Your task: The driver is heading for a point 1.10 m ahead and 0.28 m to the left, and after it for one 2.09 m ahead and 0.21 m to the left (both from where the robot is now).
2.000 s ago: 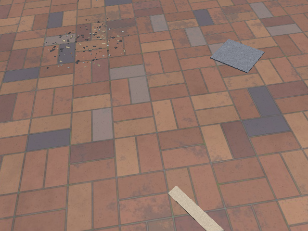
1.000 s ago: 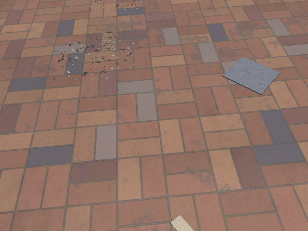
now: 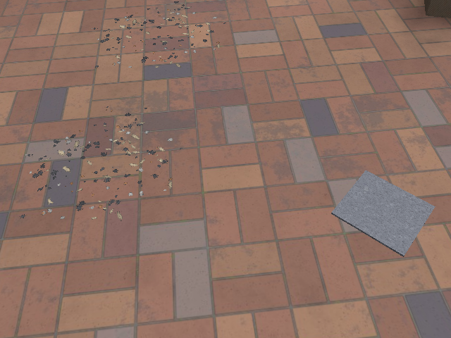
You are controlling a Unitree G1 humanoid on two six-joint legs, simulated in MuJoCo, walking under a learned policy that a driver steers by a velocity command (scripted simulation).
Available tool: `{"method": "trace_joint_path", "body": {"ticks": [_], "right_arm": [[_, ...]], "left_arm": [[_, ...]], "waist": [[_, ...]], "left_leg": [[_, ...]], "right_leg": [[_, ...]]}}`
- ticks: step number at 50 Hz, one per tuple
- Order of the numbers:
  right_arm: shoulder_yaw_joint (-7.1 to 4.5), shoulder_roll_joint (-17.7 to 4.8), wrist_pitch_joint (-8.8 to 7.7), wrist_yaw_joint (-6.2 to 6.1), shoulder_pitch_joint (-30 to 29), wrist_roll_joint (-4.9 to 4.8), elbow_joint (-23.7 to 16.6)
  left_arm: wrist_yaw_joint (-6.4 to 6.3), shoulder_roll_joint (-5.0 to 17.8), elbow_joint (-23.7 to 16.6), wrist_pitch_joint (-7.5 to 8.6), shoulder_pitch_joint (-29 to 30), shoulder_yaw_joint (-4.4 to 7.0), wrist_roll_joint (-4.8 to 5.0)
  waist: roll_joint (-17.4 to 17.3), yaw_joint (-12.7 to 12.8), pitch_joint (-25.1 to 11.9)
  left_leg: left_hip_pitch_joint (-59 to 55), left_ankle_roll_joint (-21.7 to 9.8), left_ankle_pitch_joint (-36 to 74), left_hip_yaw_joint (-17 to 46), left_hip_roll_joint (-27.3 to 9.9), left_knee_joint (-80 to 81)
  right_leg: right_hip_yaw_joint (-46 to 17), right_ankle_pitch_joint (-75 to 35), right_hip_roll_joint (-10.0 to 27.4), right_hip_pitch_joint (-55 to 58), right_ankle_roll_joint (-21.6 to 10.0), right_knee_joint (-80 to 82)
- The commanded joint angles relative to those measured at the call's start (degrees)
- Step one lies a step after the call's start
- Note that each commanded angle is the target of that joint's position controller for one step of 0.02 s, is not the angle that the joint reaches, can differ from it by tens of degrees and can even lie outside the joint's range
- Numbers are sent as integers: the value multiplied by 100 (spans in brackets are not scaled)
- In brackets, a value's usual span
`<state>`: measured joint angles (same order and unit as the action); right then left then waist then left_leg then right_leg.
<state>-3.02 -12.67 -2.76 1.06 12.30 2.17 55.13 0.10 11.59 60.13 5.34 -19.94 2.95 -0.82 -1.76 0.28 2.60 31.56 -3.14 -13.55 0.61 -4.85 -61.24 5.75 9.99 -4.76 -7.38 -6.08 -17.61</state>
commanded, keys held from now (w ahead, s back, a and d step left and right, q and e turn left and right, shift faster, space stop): w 0.96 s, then w+q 0.04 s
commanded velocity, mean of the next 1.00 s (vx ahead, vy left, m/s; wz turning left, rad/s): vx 0.50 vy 0.00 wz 0.00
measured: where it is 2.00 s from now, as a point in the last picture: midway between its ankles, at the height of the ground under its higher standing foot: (212, 186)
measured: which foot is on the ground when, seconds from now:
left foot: up 0.00-0.28, down 0.30-0.90, up 0.92-1.00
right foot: down 0.00-0.32, up 0.34-0.86, down 0.88-1.00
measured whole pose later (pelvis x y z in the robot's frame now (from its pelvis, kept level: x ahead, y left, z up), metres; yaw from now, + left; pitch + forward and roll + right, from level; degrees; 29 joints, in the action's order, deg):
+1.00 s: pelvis +0.54 +0.01 -0.01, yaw +0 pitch +0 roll +0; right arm -2.9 -11.4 -4.3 0.0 20.4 0.8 58.7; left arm 0.5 11.8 54.4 4.1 -9.4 3.5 -1.2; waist -1.2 -1.4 3.4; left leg 18.7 -4.9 -19.9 -0.3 -0.5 -65.9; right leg 6.6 9.7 -2.4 -17.4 -5.4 -27.3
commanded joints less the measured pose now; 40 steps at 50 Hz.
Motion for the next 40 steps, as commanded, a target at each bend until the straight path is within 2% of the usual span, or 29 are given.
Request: {"method": "trace_joint_path", "body": {"ticks": [1, 6, 9, 11, 13, 14, 15, 16, 17, 18, 19, 20, 22, 23, 25, 27, 29, 32, 37, 40], "right_arm": [[-20, -176, 71, 49, -35, 4, -282], [72, -81, 37, 61, -1092, -83, -639], [74, -148, 7, 45, -1492, -88, -800], [50, -218, -33, 37, -1570, -85, -883], [-1, -296, -91, 1, -1185, -84, -805], [-59, -379, -128, -38, -605, -75, -620], [-139, -501, -186, -89, 368, -30, -282], [-269, -935, -235, -154, 1413, 116, -63], [-400, -1470, -207, -128, 1672, 149, -17], [-360, -1208, -123, -81, 1204, -80, -80], [-258, -860, -126, -67, 572, -129, -183], [-171, -533, -171, -45, 295, -110, -204], [-64, -206, -247, -88, 242, -127, -71], [-47, -193, -291, -102, 400, -127, 10], [-68, -343, -359, -118, 700, -156, 139], [-81, -458, -369, -124, 898, -159, 198], [-57, -429, -353, -123, 1112, -160, 246], [-24, -402, -342, -125, 1377, -157, 308], [-14, -431, -319, -176, 1858, -109, 489], [-41, -511, -290, -227, 1820, -61, 547]], "left_arm": [[-11, 550, -187, 110, -223, 54, 14], [-25, 558, -65, 96, -740, 17, 12], [-66, 585, 45, 68, -1018, 16, -32], [-107, 639, 91, 45, -1034, 34, -68], [-137, 722, 83, 33, -849, 60, -86], [-137, 772, 83, 19, -773, 75, -86], [-123, 754, 57, -1, -669, 66, -56], [-102, 586, -122, 7, -637, 5, 6], [-37, 37, -195, -5, -1334, -78, 218], [-51, 593, -159, -30, -945, 70, 55], [-30, 593, -328, -13, -435, 94, 30], [-13, 493, -379, 12, -173, 77, 16], [38, 318, -350, -116, -223, 72, -118], [72, 234, -332, -182, -278, 69, -136], [117, 194, -407, -271, -99, 71, -155], [142, 229, -586, -325, 396, 68, -157], [157, 269, -771, -338, 923, 60, -131], [169, 209, -993, -315, 1564, 4, -77], [150, 212, -1264, -269, 2296, -51, -49], [134, 297, -1358, -202, 2322, -23, -47]], "waist": [[441, -128, 226], [520, 179, 290], [558, 306, 350], [570, 259, 374], [612, 11, 194], [612, -234, -103], [428, -641, -604], [-11, -976, -1302], [-1336, -643, -1910], [-456, -562, -1588], [-222, -346, -741], [50, -231, -350], [-99, 77, -140], [-150, 126, -167], [-112, 175, -97], [-102, 123, 69], [-114, 10, 202], [-131, -142, 285], [-210, -371, 365], [-234, -262, 366]], "left_leg": [[497, 161, 607, -146, -177, 512], [406, 190, 1319, -439, -4, 2037], [489, 65, 1222, -497, 104, 2489], [438, -77, 896, -489, 169, 2718], [-263, -271, 458, -586, 405, 2992], [-978, -383, 353, -661, 601, 3170], [-2190, -531, 622, -690, 676, 3507], [-3733, -835, 253, 500, -423, 3549], [-5091, -1653, -70, 3368, -2018, 4214], [-4630, -1550, -426, 3618, -1773, 4568], [-3820, -1368, -369, 2667, -1593, 4649], [-3150, -1207, 212, 2076, -1336, 4859], [-2426, -885, 873, 1240, -875, 5084], [-2334, -869, 1158, 1066, -819, 5126], [-2307, -901, 1534, 812, -739, 5234], [-2356, -904, 1492, 651, -684, 5408], [-2501, -869, 1630, 522, -608, 5497], [-2690, -779, 2042, 292, -493, 5487], [-3458, -805, 2680, 169, -646, 5270], [-3870, -778, 3513, 127, -823, 4876]], "right_leg": [[-1172, -1304, 1519, -90, -632, 1128], [-851, -1934, 1419, 392, -503, 1083], [-856, -2238, 1601, 995, -538, 915], [-862, -2664, 1753, 1346, -524, 691], [-723, -3870, 1771, 1426, -402, 117], [-643, -4514, 1702, 1392, -329, -557], [-433, -4385, 1468, 1013, -211, -1644], [-250, -2625, 1192, -178, -93, -3272], [-53, 1680, 55, -2232, 157, -5386], [-885, 1791, 270, -2732, 59, -5844], [-887, 1255, 552, -2948, 31, -5743], [-871, 880, 742, -2792, 42, -5435], [-827, 631, 956, -2280, 142, -4909], [-777, 589, 948, -2143, 193, -4798], [-662, 434, 983, -2302, 293, -4583], [-564, 57, 1083, -2705, 396, -4236], [-475, -326, 1136, -3032, 482, -3748], [-314, -776, 1057, -3024, 535, -2826], [-123, -877, 844, -2977, 379, -1890], [-90, -371, 707, -2723, 152, -1535]]}}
